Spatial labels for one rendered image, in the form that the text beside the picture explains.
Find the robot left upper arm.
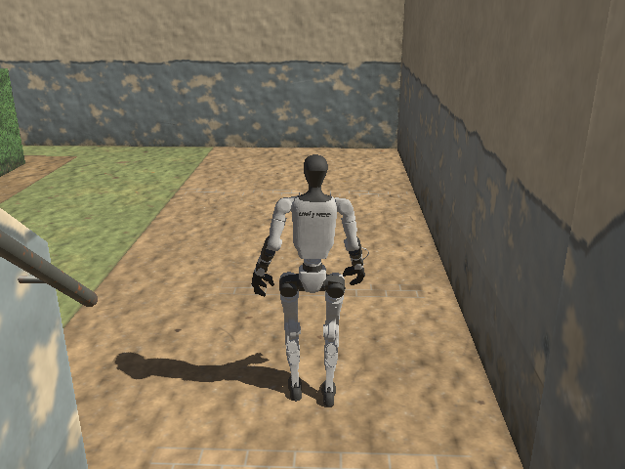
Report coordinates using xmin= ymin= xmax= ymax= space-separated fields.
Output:
xmin=266 ymin=196 xmax=295 ymax=251

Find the robot right forearm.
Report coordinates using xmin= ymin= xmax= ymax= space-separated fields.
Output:
xmin=349 ymin=237 xmax=364 ymax=270

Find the robot left forearm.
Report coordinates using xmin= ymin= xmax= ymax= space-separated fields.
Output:
xmin=254 ymin=236 xmax=275 ymax=277

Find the robot torso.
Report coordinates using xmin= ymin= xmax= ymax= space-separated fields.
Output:
xmin=291 ymin=193 xmax=337 ymax=293

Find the robot right hand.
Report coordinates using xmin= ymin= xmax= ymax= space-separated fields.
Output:
xmin=343 ymin=266 xmax=365 ymax=285

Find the robot left hand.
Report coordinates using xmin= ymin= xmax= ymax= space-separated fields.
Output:
xmin=251 ymin=272 xmax=274 ymax=297

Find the robot right upper arm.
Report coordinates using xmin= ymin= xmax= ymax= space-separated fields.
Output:
xmin=335 ymin=197 xmax=359 ymax=251

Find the robot head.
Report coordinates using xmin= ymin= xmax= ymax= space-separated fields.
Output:
xmin=298 ymin=154 xmax=332 ymax=202

